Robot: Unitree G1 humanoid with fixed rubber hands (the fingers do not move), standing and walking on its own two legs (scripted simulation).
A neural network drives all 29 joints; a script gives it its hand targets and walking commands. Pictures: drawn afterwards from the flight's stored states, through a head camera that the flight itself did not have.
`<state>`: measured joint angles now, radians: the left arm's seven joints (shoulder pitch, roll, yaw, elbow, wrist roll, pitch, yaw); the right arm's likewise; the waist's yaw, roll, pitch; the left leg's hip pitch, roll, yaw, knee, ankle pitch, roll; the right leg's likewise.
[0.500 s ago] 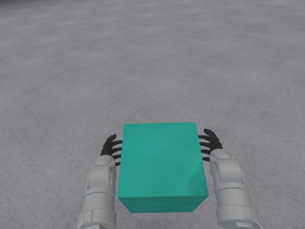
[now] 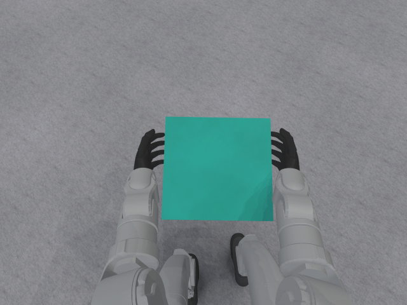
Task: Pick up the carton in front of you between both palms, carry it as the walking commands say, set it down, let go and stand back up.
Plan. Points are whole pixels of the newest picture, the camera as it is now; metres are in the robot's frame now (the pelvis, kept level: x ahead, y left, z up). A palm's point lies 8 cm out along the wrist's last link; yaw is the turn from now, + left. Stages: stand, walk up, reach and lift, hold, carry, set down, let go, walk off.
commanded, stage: set down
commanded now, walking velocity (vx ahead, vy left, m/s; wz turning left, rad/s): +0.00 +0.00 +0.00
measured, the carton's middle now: (214, 172) +0.38 -0.02 -0.16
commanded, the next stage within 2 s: none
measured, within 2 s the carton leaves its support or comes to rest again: neither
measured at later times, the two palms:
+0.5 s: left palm (164, 159) +0.44 +0.11 -0.21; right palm (273, 167) +0.39 -0.17 -0.21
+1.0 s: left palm (176, 159) +0.49 +0.10 -0.36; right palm (264, 174) +0.41 -0.18 -0.37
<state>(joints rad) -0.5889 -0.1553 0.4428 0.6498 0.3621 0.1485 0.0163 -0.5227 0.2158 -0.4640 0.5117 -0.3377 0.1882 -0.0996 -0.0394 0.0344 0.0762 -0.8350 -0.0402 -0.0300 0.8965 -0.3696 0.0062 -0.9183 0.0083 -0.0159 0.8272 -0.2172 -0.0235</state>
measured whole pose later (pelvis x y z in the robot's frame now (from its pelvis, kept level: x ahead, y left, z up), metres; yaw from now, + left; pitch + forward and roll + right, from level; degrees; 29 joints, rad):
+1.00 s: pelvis -0.05 +0.02 -0.25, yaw +1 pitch +47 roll +0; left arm -1.23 0.11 0.29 0.91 0.20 0.26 0.08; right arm -1.00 0.11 -0.59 0.55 -0.20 0.28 -0.15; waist -0.11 0.05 -0.06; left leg -2.10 -0.08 0.02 1.88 -0.60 0.03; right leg -2.19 -0.01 0.01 1.76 -0.39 0.01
